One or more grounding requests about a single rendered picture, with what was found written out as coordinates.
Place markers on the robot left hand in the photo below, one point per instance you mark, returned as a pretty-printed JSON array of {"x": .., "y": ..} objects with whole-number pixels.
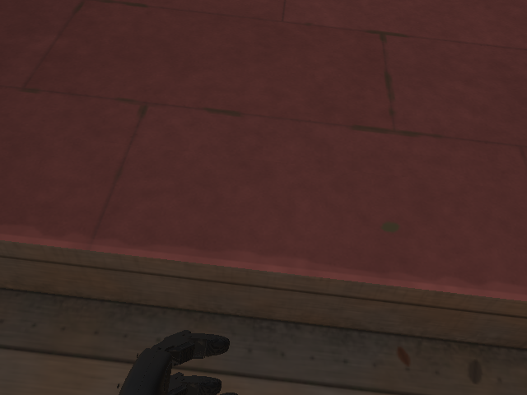
[{"x": 150, "y": 374}]

